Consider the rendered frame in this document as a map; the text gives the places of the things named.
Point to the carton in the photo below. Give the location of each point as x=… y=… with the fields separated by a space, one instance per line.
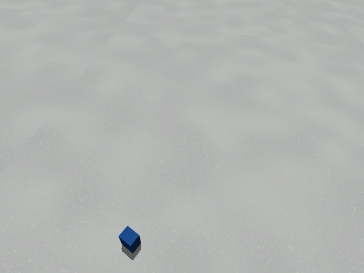
x=130 y=239

